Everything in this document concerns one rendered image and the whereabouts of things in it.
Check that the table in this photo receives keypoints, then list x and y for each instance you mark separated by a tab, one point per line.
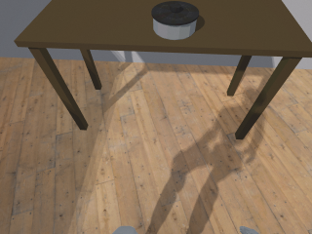
245	28

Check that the lid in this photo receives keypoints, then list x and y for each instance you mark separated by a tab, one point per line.
187	14

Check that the pot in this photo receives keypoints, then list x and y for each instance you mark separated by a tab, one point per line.
174	32

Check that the knob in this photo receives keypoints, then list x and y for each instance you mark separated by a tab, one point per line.
175	7

